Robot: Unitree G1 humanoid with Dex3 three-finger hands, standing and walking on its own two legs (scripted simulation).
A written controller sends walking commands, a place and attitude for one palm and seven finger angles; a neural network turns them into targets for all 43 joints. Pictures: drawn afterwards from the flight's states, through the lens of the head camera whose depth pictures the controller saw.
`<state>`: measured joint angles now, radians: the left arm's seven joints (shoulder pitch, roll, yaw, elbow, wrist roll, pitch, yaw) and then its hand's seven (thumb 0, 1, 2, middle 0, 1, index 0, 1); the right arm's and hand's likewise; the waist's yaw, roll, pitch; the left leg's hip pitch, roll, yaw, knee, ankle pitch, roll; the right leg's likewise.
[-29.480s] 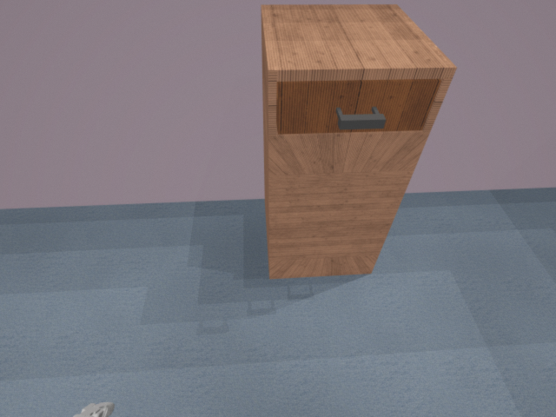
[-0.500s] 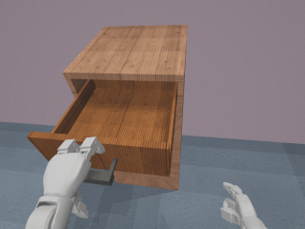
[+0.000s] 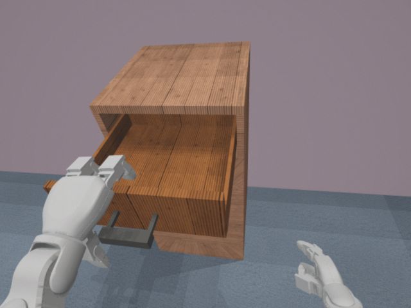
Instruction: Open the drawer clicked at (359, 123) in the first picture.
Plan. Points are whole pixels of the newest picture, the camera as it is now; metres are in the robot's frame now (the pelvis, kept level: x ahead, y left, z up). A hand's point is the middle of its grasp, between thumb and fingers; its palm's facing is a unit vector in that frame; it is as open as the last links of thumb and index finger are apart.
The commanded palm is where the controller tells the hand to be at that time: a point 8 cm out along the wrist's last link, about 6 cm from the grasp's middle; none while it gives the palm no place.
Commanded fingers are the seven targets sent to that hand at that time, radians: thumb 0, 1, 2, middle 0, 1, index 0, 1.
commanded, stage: lift the hand off the handle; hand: left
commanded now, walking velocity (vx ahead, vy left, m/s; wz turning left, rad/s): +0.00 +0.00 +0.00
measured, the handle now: (130, 227) +0.25 +0.22 +0.03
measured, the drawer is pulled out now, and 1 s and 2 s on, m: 0.27 0.27 0.27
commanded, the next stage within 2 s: draw the hand back to the body in 0.22 s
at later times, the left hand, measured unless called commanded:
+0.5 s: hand (85, 215) +0.19 +0.22 +0.17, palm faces +0.15 -0.08 -0.99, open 13.8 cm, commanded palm +0.16 +0.23 +0.23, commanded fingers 0.00 -0.50 0.30 -0.30 -1.20 -0.30 -1.20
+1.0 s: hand (71, 207) +0.20 +0.24 +0.18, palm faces +0.26 -0.53 -0.81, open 13.8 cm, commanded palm +0.15 +0.26 +0.22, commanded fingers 0.00 -0.32 0.38 -0.29 -1.09 -0.29 -1.09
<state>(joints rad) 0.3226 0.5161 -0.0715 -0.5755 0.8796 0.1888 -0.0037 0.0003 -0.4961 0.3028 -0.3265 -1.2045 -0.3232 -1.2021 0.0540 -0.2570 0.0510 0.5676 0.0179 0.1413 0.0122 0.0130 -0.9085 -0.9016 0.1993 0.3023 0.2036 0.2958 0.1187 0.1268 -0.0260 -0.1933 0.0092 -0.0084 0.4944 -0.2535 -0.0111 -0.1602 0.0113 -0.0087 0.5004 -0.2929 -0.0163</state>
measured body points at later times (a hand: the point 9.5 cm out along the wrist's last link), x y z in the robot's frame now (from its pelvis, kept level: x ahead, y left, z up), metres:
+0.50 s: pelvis -0.01 -0.01 +0.00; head -0.02 -0.06 +0.45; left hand +0.18 +0.22 +0.22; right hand +0.23 -0.21 -0.09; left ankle +0.01 +0.13 -0.74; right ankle -0.01 -0.11 -0.74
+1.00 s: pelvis +0.01 +0.02 +0.00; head +0.00 -0.02 +0.45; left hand +0.18 +0.27 +0.22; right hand +0.25 -0.17 -0.08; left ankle +0.01 +0.13 -0.74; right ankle -0.01 -0.11 -0.74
